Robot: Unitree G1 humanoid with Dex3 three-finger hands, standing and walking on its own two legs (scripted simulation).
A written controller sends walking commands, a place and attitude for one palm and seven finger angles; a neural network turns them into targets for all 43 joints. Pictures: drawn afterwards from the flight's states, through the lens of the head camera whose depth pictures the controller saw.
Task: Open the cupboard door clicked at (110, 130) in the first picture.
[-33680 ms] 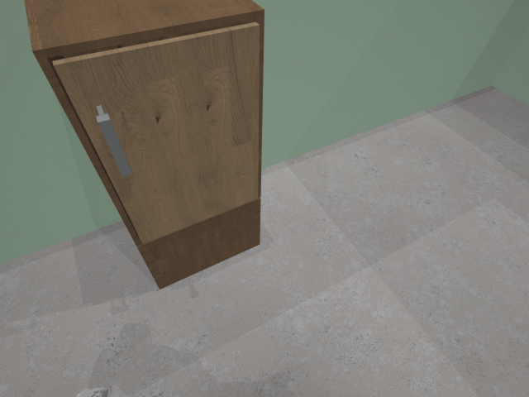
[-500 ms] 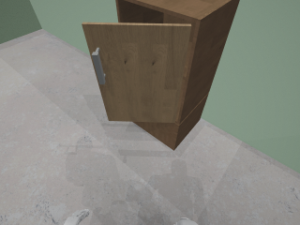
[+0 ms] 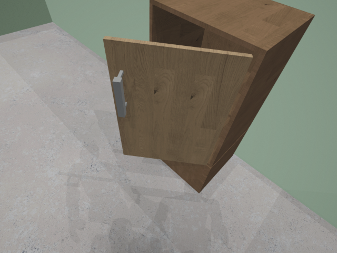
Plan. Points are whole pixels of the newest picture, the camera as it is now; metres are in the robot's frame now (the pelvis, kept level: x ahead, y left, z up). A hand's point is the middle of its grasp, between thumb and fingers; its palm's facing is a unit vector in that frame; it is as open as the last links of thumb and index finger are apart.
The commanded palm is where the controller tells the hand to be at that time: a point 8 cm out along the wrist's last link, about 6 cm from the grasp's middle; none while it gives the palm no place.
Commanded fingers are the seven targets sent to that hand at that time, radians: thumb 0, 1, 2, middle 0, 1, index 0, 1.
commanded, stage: come to a stop and stand still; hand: left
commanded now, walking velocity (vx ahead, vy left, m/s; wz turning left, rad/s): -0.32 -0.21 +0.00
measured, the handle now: (121, 94) +0.57 +0.20 +0.02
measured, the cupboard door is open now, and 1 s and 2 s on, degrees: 38 38 38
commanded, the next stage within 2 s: look again from close up in 0.78 s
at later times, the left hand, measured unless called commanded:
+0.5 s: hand out of the picture +0.06 +0.14 -0.16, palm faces +0.00 -0.97 -0.25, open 7.4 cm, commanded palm none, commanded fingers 0.00 0.90 0.90 -0.20 -0.30 -0.20 -0.30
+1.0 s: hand out of the picture +0.04 +0.15 -0.16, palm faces +0.02 -0.96 -0.27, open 7.4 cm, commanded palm none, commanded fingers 0.00 0.90 0.90 -0.20 -0.30 -0.20 -0.30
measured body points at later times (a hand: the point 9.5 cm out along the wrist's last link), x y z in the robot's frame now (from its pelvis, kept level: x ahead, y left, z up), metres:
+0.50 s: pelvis +0.00 -0.06 +0.01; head +0.03 -0.07 +0.46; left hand +0.06 +0.19 -0.14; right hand +0.04 -0.31 -0.15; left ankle -0.01 +0.07 -0.69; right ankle -0.01 -0.17 -0.73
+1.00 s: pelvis +0.00 -0.05 +0.01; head +0.01 -0.05 +0.46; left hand +0.04 +0.20 -0.14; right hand +0.04 -0.31 -0.14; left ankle -0.03 +0.05 -0.73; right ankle -0.01 -0.17 -0.73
